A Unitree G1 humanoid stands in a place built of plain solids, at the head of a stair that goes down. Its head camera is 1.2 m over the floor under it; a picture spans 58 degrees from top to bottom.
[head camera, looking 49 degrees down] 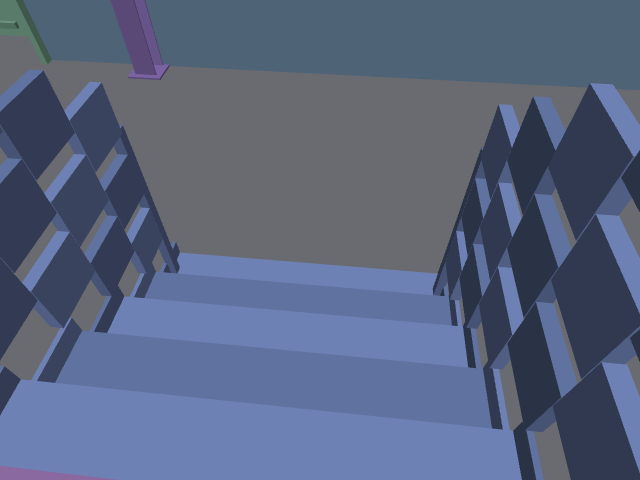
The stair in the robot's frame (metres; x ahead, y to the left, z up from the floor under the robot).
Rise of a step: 0.17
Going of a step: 0.28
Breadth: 1.62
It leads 6 degrees to the right of straight ahead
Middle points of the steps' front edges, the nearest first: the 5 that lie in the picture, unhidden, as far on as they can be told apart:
0.51 0.20 -0.17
0.79 0.17 -0.35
1.06 0.14 -0.52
1.34 0.11 -0.70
1.62 0.08 -0.87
